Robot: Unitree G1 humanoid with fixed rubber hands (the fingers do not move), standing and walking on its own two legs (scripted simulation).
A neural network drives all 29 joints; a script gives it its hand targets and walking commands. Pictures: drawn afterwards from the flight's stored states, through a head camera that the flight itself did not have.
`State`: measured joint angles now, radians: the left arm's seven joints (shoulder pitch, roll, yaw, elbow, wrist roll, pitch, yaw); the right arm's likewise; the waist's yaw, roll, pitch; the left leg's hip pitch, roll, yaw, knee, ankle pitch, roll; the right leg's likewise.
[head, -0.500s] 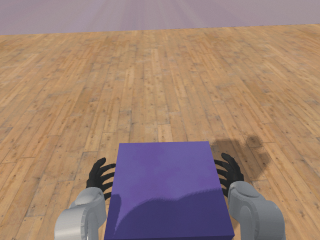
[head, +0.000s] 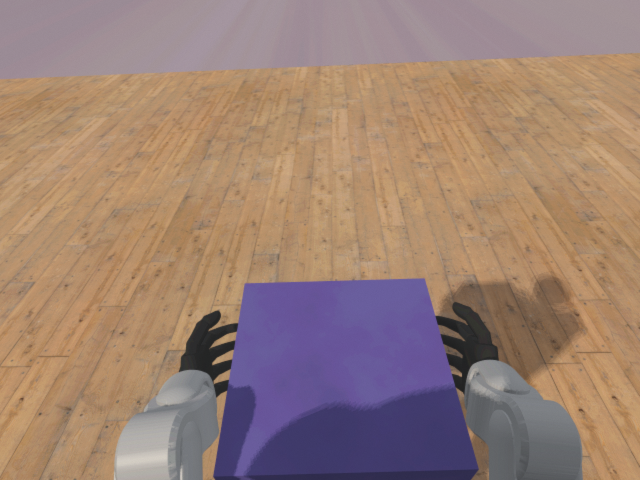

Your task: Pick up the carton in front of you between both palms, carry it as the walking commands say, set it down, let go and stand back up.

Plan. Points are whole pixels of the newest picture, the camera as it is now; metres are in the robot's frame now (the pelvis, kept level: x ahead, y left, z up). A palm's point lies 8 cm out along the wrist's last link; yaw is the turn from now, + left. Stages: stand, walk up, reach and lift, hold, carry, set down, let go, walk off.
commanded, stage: carry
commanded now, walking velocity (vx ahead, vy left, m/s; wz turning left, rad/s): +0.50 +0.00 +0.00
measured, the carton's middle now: (338, 413) +0.23 +0.01 +0.02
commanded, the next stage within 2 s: none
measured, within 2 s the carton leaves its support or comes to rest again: neither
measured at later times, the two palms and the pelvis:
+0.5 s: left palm (240, 219) +0.52 +0.17 +0.09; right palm (422, 220) +0.50 -0.13 +0.09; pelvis +0.29 +0.03 +0.01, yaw -3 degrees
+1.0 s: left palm (291, 132) +0.80 +0.10 +0.11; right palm (429, 131) +0.80 -0.20 +0.10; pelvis +0.57 -0.05 +0.01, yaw +0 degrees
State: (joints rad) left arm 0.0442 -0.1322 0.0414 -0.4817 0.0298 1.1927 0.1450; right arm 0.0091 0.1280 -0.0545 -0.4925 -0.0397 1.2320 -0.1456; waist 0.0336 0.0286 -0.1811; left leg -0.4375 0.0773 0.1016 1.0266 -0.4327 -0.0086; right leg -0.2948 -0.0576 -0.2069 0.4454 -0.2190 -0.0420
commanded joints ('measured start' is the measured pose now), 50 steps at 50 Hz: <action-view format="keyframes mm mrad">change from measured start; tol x32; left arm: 1 -458 -753 -618 -148 -298 4 -130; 50 -397 -788 -617 -166 -295 1 -148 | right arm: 1 -366 809 618 -57 263 -30 118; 50 -396 827 655 -171 269 -42 122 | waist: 1 -24 -104 -56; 13 -41 -160 -62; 16 -51 314 -181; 33 -52 164 18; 38 -5 -356 -116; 50 -27 -123 -32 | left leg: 1 -282 65 -23 -36 112 -9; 13 214 -82 183 -594 286 23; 16 697 348 -565 -801 278 208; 33 372 190 52 -879 270 98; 36 295 122 127 -525 542 42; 40 -245 32 -80 274 -5 15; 50 -266 64 6 -149 344 -14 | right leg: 1 300 -299 360 -289 83 -105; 11 311 -193 92 -219 273 -54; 14 89 -104 -19 244 483 30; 16 -368 82 81 694 -227 87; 18 -396 -32 190 885 -187 33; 36 163 41 -61 14 77 24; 39 540 -388 718 -268 -102 -202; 50 291 -218 186 -365 4 -85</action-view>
